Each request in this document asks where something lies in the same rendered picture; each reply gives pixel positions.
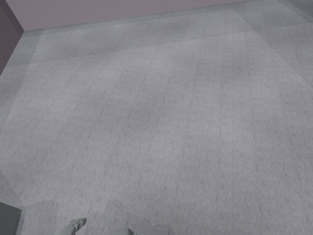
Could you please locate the fridge door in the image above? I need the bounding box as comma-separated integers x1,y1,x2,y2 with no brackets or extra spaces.
0,202,19,235

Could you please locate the left robot hand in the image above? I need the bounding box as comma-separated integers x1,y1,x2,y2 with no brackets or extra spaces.
59,217,87,235

